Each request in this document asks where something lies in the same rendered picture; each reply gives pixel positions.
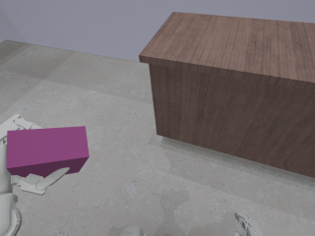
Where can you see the sponge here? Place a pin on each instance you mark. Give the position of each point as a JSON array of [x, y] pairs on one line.
[[43, 151]]

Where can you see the table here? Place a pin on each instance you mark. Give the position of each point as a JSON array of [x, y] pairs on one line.
[[240, 86]]

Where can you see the robot left hand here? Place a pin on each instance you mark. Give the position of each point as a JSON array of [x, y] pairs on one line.
[[33, 184]]

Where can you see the robot right hand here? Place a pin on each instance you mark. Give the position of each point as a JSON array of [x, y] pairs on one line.
[[248, 224]]

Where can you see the robot left thigh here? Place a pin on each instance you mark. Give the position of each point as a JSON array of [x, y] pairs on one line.
[[132, 231]]

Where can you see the robot left forearm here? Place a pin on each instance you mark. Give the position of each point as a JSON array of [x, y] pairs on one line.
[[10, 217]]

